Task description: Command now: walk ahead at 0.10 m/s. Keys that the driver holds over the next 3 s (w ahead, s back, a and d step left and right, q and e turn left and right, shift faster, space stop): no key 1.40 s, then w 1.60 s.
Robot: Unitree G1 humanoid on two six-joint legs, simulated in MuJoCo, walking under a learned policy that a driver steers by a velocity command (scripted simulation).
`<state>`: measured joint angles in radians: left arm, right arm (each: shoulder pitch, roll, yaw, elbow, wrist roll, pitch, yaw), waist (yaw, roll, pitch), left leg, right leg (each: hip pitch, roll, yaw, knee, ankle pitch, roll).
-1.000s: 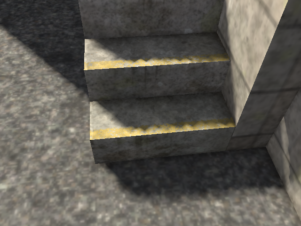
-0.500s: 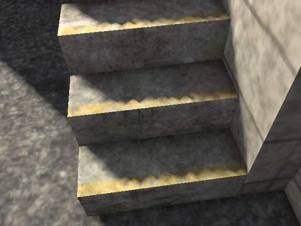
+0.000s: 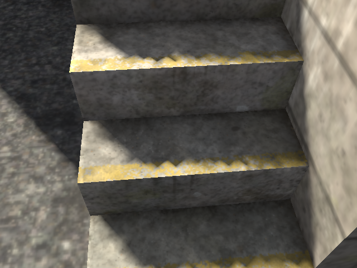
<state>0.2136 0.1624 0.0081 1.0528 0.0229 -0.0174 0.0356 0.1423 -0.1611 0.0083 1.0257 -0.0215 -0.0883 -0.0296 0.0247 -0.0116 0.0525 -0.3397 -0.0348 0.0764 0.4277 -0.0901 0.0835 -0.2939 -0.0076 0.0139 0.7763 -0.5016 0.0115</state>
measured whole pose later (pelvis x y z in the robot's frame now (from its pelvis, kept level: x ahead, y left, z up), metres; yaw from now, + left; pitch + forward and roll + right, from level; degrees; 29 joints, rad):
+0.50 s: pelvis +0.03 -0.02 +0.01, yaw +1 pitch -1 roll +0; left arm 0.29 0.13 -0.03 1.12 0.01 -0.05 0.07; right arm 0.22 -0.19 -0.03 1.14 0.00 -0.04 -0.02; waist -0.02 0.00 0.00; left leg -0.21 -0.03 0.04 0.31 -0.08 0.04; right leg -0.10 0.00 -0.01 0.34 -0.22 0.00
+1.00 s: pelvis +0.05 -0.03 +0.01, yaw +1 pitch -1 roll +0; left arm 0.36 0.12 -0.04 1.12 0.01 -0.05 0.07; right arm 0.23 -0.19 -0.02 1.17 0.00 -0.03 -0.04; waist -0.01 0.00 0.02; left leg -0.17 -0.02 0.02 0.30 -0.11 0.02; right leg -0.06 0.00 -0.01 0.32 -0.24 -0.01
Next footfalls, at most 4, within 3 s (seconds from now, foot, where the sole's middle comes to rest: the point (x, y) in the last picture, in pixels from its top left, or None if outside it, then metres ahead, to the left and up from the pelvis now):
0.08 right None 0.05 -0.14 -0.77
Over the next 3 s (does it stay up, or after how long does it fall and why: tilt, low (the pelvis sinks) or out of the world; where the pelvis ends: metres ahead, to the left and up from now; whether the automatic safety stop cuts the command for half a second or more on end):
stays up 0.08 -0.06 0.02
